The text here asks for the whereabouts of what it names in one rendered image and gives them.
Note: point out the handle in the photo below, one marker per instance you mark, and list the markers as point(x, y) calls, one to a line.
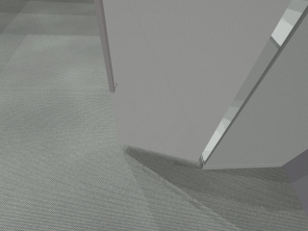
point(99, 9)

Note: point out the fridge door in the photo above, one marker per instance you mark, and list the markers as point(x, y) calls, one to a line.
point(179, 64)

